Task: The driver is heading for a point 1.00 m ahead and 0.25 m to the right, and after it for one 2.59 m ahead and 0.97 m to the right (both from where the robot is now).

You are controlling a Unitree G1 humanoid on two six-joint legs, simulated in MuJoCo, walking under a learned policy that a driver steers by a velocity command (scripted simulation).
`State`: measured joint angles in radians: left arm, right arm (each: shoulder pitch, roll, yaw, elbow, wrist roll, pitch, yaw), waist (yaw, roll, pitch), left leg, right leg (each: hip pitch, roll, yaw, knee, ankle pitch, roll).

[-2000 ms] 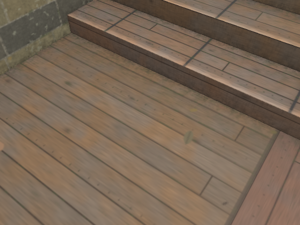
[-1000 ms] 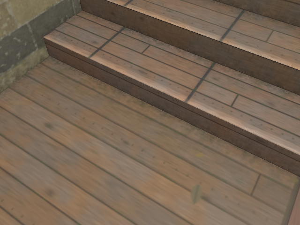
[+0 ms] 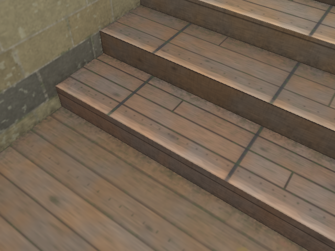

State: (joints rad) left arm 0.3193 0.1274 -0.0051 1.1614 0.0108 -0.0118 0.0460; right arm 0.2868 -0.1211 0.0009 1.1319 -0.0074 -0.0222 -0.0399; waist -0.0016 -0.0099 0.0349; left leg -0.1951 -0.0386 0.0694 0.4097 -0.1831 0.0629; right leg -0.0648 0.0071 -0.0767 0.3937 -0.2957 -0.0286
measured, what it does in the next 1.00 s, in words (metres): walks ahead: left foot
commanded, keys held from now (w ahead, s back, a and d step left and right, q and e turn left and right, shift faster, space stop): w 1.00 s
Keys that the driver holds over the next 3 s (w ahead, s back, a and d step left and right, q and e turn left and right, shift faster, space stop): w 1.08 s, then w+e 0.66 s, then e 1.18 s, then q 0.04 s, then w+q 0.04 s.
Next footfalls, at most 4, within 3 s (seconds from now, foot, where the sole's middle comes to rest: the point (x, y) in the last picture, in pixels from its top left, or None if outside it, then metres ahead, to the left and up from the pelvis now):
0.64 left None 0.37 0.09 -0.78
1.18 right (193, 227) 0.63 -0.08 -0.78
1.84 left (143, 109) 1.17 0.14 -0.63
2.42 right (182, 131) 1.03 -0.04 -0.63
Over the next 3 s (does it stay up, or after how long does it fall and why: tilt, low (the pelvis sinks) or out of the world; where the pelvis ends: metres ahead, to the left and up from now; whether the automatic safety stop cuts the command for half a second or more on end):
stays up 1.08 0.10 0.14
